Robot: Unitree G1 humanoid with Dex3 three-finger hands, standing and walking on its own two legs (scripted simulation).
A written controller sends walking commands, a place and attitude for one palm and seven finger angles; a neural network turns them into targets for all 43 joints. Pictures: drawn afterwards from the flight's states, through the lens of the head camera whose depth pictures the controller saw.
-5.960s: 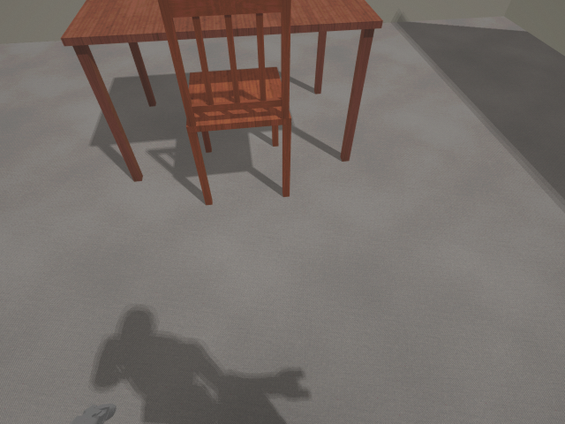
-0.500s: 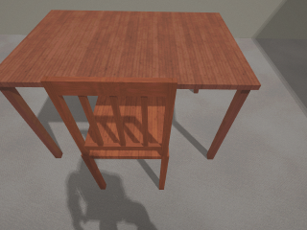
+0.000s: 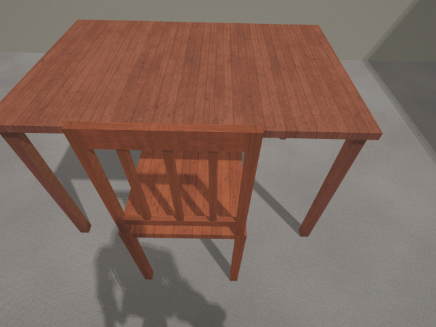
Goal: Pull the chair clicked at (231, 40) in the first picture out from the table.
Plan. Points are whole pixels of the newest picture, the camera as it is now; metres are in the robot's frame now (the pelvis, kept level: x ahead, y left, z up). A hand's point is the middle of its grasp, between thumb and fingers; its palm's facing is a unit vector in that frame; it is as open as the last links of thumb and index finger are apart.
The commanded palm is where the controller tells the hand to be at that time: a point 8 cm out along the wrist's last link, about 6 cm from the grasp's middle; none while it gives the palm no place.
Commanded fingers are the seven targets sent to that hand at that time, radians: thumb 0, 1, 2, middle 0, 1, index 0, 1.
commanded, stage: come to a stop and stand still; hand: left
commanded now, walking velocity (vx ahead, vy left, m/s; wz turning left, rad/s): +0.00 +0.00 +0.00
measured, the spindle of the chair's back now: (174, 188) +0.45 +0.14 -0.08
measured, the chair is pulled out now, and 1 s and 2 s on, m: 0.00 0.00 0.00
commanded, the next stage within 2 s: look again from close up in 0.24 s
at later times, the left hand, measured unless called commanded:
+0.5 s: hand out of the picture -0.01 +0.20 -0.17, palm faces +0.03 -0.97 -0.24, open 7.4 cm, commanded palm none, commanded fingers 0.00 0.90 0.90 -0.20 -0.30 -0.20 -0.30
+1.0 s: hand out of the picture +0.01 +0.23 -0.18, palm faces +0.00 -0.97 -0.24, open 7.4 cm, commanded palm none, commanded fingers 0.00 0.90 0.90 -0.20 -0.30 -0.20 -0.30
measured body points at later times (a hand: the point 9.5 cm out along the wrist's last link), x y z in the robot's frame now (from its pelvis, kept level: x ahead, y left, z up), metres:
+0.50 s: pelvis -0.01 +0.01 +0.00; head +0.02 +0.00 +0.44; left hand -0.01 +0.25 -0.15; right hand +0.02 -0.22 -0.17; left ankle +0.00 +0.14 -0.74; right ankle -0.06 -0.08 -0.74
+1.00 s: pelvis -0.02 +0.05 +0.00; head +0.01 +0.04 +0.44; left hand +0.01 +0.28 -0.16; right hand +0.03 -0.19 -0.16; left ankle +0.00 +0.14 -0.74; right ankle -0.06 -0.08 -0.74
